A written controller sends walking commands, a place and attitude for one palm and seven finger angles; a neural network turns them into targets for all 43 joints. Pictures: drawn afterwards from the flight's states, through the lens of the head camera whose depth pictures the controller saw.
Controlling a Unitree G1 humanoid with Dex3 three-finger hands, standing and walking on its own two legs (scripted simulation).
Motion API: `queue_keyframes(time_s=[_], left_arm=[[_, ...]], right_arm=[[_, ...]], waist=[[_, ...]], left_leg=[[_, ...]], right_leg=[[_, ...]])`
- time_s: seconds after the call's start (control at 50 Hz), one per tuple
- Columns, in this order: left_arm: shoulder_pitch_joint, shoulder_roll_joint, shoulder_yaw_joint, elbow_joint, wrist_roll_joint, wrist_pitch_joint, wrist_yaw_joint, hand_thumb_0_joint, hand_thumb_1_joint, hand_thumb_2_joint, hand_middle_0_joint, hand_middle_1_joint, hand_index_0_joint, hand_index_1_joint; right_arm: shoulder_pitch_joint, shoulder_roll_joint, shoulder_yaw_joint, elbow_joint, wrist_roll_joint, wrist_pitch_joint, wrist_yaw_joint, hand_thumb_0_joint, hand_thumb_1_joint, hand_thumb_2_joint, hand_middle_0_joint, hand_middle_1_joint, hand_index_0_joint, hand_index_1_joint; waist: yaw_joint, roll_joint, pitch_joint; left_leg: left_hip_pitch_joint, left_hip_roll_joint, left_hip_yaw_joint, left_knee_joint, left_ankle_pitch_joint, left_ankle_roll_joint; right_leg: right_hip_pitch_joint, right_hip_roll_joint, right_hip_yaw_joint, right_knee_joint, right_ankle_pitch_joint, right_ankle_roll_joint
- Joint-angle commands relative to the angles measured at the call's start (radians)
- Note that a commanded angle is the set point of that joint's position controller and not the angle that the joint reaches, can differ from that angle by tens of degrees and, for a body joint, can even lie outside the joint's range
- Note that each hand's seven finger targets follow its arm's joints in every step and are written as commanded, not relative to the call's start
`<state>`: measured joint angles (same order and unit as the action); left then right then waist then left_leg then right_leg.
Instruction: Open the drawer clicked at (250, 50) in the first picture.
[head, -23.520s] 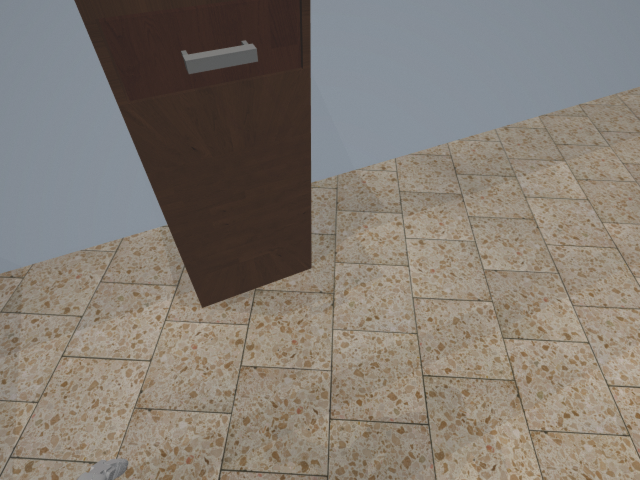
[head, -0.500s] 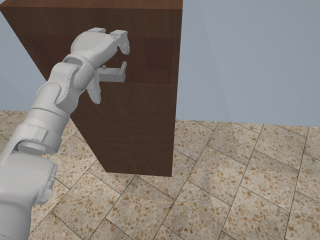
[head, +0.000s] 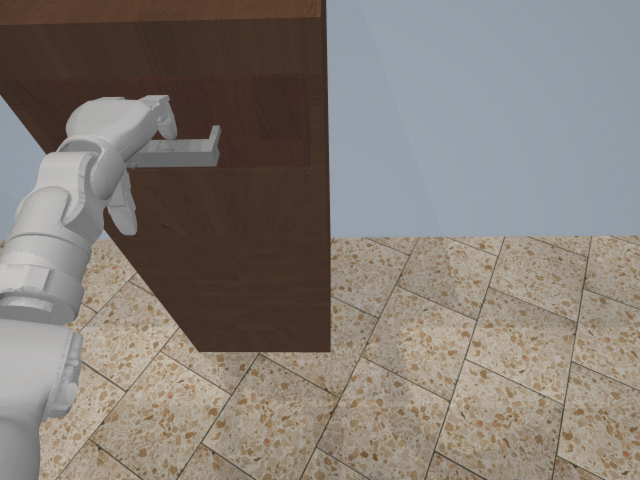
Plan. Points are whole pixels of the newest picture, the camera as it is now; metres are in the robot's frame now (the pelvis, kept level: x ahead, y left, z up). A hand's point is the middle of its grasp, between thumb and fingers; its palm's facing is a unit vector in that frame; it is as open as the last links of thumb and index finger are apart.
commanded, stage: lower the fingers behind the handle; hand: left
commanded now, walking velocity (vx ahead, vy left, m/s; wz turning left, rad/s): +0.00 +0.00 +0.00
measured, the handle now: (168, 143) +0.53 +0.23 +0.12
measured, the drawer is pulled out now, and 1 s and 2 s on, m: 0.00 0.00 0.00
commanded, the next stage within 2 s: close the thumb around the handle in 1.18 s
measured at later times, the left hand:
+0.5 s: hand (151, 172) +0.48 +0.24 +0.11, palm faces -0.07 -0.01 -1.00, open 13.7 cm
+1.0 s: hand (157, 179) +0.48 +0.24 +0.10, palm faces -0.02 -0.02 -1.00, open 13.8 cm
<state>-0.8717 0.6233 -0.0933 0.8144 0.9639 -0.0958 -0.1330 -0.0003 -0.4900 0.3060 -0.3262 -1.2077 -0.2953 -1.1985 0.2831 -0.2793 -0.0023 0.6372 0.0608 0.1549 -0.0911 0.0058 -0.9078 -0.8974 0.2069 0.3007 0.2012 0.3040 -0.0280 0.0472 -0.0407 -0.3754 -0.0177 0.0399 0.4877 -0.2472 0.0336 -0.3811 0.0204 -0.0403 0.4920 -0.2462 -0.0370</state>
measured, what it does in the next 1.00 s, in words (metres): stands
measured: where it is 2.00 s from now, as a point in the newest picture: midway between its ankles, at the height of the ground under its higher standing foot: outside the picture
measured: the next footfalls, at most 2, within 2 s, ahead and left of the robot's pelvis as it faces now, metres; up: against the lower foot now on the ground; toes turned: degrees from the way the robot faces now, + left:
none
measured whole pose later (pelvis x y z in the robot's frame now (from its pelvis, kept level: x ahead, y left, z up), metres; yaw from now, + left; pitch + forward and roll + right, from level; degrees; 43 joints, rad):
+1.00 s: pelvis +0.02 +0.01 -0.01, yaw -1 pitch +11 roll +0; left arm -0.78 0.54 -0.05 0.83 1.00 -0.06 0.08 0.00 -0.49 0.31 -0.32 -1.20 -0.32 -1.20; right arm 0.27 -0.27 -0.03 0.67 0.04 0.17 -0.04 0.01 -0.91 -0.90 0.20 0.30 0.20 0.30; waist -0.04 0.05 -0.09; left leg -0.46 -0.01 0.05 0.57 -0.31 0.04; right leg -0.46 0.02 -0.03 0.56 -0.29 -0.03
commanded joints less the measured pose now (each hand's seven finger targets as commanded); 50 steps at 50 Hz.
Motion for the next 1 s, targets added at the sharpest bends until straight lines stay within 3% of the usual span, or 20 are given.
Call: queue_keyframes(time_s=[0.0,0.12,0.18,0.22,0.26,0.34,0.36,0.38,0.46,0.48,0.56,0.58,0.66,0.7,0.74,0.78,0.84,0.88,0.94,0.98], left_arm=[[-0.547,0.18,0.066,-0.228,-0.043,-0.085,0.087,0.0,-0.5,0.3,-0.3,-1.2,-0.3,-1.2],[-0.523,0.177,0.08,-0.189,-0.027,-0.024,0.171,0.0,-0.5,0.3,-0.3,-1.2,-0.3,-1.2],[-0.501,0.237,0.132,-0.196,-0.003,0.0,0.195,0.0,-0.5,0.3,-0.3,-1.2,-0.3,-1.2],[-0.459,0.222,0.133,-0.182,0.004,0.021,0.2,0.0,-0.5,0.3,-0.3,-1.2,-0.3,-1.2],[-0.398,0.274,0.184,-0.18,0.004,0.032,0.202,0.0,-0.5,0.3,-0.3,-1.2,-0.3,-1.2],[-0.361,0.212,0.127,-0.125,0.003,0.066,0.187,0.0,-0.5,0.3,-0.3,-1.2,-0.3,-1.2],[-0.366,0.234,0.143,-0.13,0.009,0.062,0.182,0.0,-0.5,0.3,-0.3,-1.2,-0.3,-1.2],[-0.392,0.234,0.132,-0.15,0.018,0.057,0.181,0.0,-0.5,0.3,-0.3,-1.2,-0.3,-1.2],[-0.41,0.214,0.129,-0.234,0.017,0.006,0.17,0.0,-0.5,0.3,-0.3,-1.2,-0.3,-1.2],[-0.407,0.206,0.124,-0.236,0.013,-0.005,0.17,0.0,-0.5,0.3,-0.3,-1.2,-0.3,-1.2],[-0.402,0.176,0.12,-0.265,0.006,-0.04,0.188,0.0,-0.5,0.3,-0.3,-1.2,-0.3,-1.2],[-0.403,0.165,0.114,-0.259,0.004,-0.039,0.199,0.0,-0.5,0.3,-0.3,-1.2,-0.3,-1.2],[-0.368,0.191,0.15,-0.204,0.015,-0.018,0.238,0.0,-0.5,0.3,-0.3,-1.2,-0.3,-1.2],[-0.39,0.129,0.101,-0.209,0.018,-0.001,0.255,0.0,-0.5,0.3,-0.3,-1.2,-0.3,-1.2],[-0.358,0.154,0.122,-0.179,0.031,0.018,0.268,0.0,-0.5,0.3,-0.3,-1.2,-0.3,-1.2],[-0.396,0.172,0.129,-0.215,0.035,0.023,0.275,0.0,-0.5,0.3,-0.3,-1.2,-0.3,-1.2],[-0.392,0.156,0.111,-0.195,0.036,0.042,0.273,0.0,-0.5,0.3,-0.3,-1.2,-0.3,-1.2],[-0.375,0.213,0.155,-0.185,0.034,0.045,0.267,0.0,-0.5,0.3,-0.3,-1.2,-0.3,-1.2],[-0.335,0.2,0.144,-0.163,0.03,0.047,0.251,0.0,-0.5,0.3,-0.3,-1.2,-0.3,-1.2],[-0.32,0.228,0.162,-0.183,0.032,0.036,0.242,0.0,-0.5,0.3,-0.3,-1.2,-0.3,-1.2]], right_arm=[[0.019,-0.126,-0.071,-0.062,-0.006,-0.053,-0.006,0.0,-0.9,-0.9,0.2,0.3,0.2,0.3],[0.033,-0.136,-0.076,-0.035,-0.014,-0.046,0.028,0.0,-0.9,-0.9,0.2,0.3,0.2,0.3],[0.03,-0.138,-0.078,-0.041,-0.021,-0.035,0.035,0.0,-0.9,-0.9,0.2,0.3,0.2,0.3],[0.022,-0.136,-0.078,-0.049,-0.022,-0.029,0.039,0.0,-0.9,-0.9,0.2,0.3,0.2,0.3],[0.011,-0.144,-0.075,-0.061,-0.021,-0.021,0.038,0.0,-0.9,-0.9,0.2,0.3,0.2,0.3],[-0.004,-0.142,-0.067,-0.062,-0.011,-0.012,0.036,0.0,-0.9,-0.9,0.2,0.3,0.2,0.3],[-0.006,-0.147,-0.067,-0.067,-0.011,-0.011,0.031,0.0,-0.9,-0.9,0.2,0.3,0.2,0.3],[-0.006,-0.141,-0.066,-0.069,-0.01,-0.011,0.028,0.0,-0.9,-0.9,0.2,0.3,0.2,0.3],[0.012,-0.131,-0.074,-0.074,-0.02,-0.014,0.022,0.0,-0.9,-0.9,0.2,0.3,0.2,0.3],[0.014,-0.125,-0.075,-0.075,-0.021,-0.015,0.024,0.0,-0.9,-0.9,0.2,0.3,0.2,0.3],[0.021,-0.12,-0.079,-0.068,-0.026,-0.017,0.026,0.0,-0.9,-0.9,0.2,0.3,0.2,0.3],[0.021,-0.116,-0.082,-0.061,-0.026,-0.019,0.03,0.0,-0.9,-0.9,0.2,0.3,0.2,0.3],[0.027,-0.125,-0.081,-0.047,-0.031,-0.016,0.039,0.0,-0.9,-0.9,0.2,0.3,0.2,0.3],[0.025,-0.116,-0.084,-0.048,-0.031,-0.018,0.046,0.0,-0.9,-0.9,0.2,0.3,0.2,0.3],[0.021,-0.122,-0.085,-0.047,-0.03,-0.016,0.047,0.0,-0.9,-0.9,0.2,0.3,0.2,0.3],[0.021,-0.125,-0.086,-0.051,-0.033,-0.015,0.045,0.0,-0.9,-0.9,0.2,0.3,0.2,0.3],[0.016,-0.123,-0.085,-0.05,-0.03,-0.015,0.042,0.0,-0.9,-0.9,0.2,0.3,0.2,0.3],[0.018,-0.129,-0.083,-0.05,-0.03,-0.013,0.037,0.0,-0.9,-0.9,0.2,0.3,0.2,0.3],[0.007,-0.126,-0.079,-0.058,-0.027,-0.013,0.031,0.0,-0.9,-0.9,0.2,0.3,0.2,0.3],[0.003,-0.128,-0.078,-0.066,-0.026,-0.011,0.028,0.0,-0.9,-0.9,0.2,0.3,0.2,0.3]], waist=[[-0.052,0.027,-0.332],[-0.024,0.04,-0.419],[-0.003,0.035,-0.498],[0.001,0.008,-0.479],[0.017,-0.021,-0.49],[-0.001,-0.074,-0.37],[-0.003,-0.093,-0.381],[-0.007,-0.057,-0.393],[-0.018,-0.036,-0.461],[-0.013,-0.005,-0.45],[-0.018,0.002,-0.447],[-0.02,0.027,-0.438],[-0.006,-0.004,-0.435],[-0.012,0.016,-0.443],[-0.005,0.001,-0.438],[-0.007,-0.005,-0.49],[-0.014,0.001,-0.471],[-0.007,-0.015,-0.471],[-0.005,-0.025,-0.429],[0.004,-0.016,-0.447]], left_leg=[[0.178,-0.004,-0.044,0.013,0.209,0.021],[0.151,-0.003,-0.043,0.034,0.31,0.005],[0.145,-0.001,-0.037,0.05,0.39,0.006],[0.136,0.004,-0.033,0.05,0.413,0.007],[0.111,0.003,-0.03,0.048,0.446,0.01],[0.07,0.005,-0.018,0.027,0.345,0.015],[0.07,0.004,-0.018,0.027,0.349,0.018],[0.085,0.003,-0.017,0.03,0.35,0.02],[0.154,0.004,-0.027,0.056,0.433,0.023],[0.157,0.002,-0.028,0.058,0.429,0.021],[0.188,0.006,-0.041,0.076,0.486,0.016],[0.198,0.008,-0.041,0.08,0.481,0.013],[0.156,0.006,-0.044,0.086,0.492,0.004],[0.164,0.008,-0.046,0.087,0.479,0.001],[0.141,0.007,-0.039,0.087,0.447,0.002],[0.143,0.005,-0.037,0.09,0.453,0.007],[0.138,0.002,-0.031,0.086,0.439,0.01],[0.119,0.003,-0.03,0.08,0.428,0.013],[0.093,0.001,-0.022,0.067,0.389,0.016],[0.086,-0.001,-0.019,0.065,0.393,0.017]], right_leg=[[0.035,-0.006,0.062,-0.049,0.168,0.001],[0.063,-0.002,0.053,-0.006,0.245,-0.009],[0.137,-0.003,0.059,0.019,0.338,-0.01],[0.141,0.0,0.051,0.023,0.359,-0.007],[0.185,0.003,0.05,0.029,0.398,-0.007],[0.142,0.001,0.043,0.007,0.344,0.004],[0.155,0.003,0.045,0.004,0.343,0.003],[0.145,0.002,0.049,0.008,0.345,0.004],[0.142,0.005,0.05,0.019,0.389,0.003],[0.129,0.006,0.054,0.02,0.38,0.003],[0.077,0.012,0.043,0.029,0.361,0.001],[0.052,0.011,0.041,0.031,0.345,0.001],[0.06,0.014,0.036,0.046,0.354,-0.004],[0.041,0.012,0.031,0.052,0.335,-0.004],[0.048,0.014,0.034,0.052,0.325,-0.004],[0.084,0.01,0.042,0.055,0.355,-0.002],[0.09,0.01,0.043,0.051,0.36,-0.001],[0.117,0.008,0.045,0.048,0.369,-0.001],[0.127,0.006,0.045,0.04,0.362,0.0],[0.154,0.003,0.054,0.041,0.379,0.001]])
